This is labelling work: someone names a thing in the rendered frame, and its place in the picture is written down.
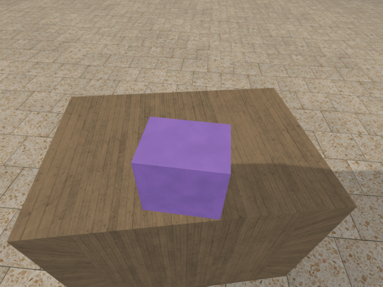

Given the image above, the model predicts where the carton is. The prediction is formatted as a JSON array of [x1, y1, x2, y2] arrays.
[[131, 117, 231, 219]]

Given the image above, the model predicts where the pedestal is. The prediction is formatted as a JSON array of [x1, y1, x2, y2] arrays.
[[7, 88, 357, 287]]

